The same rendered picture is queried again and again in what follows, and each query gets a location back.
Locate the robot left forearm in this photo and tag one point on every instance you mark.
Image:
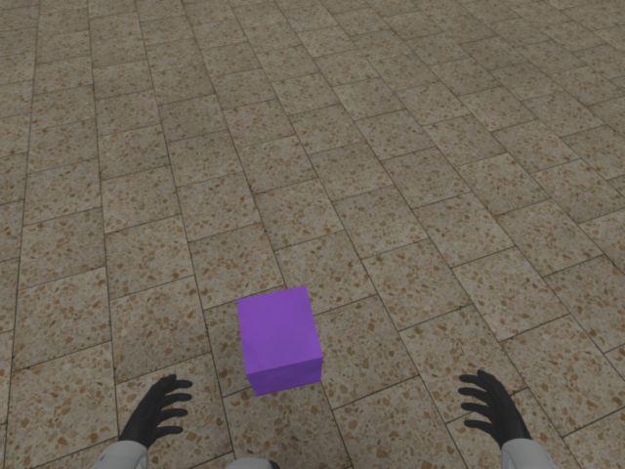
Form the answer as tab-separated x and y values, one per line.
123	455

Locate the carton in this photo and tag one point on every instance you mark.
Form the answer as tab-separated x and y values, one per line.
281	349

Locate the robot right forearm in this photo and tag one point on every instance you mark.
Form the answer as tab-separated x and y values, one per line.
525	454

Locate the right robot hand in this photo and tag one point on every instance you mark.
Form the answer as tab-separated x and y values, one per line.
506	421

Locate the left robot hand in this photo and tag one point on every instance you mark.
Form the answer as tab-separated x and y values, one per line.
142	425

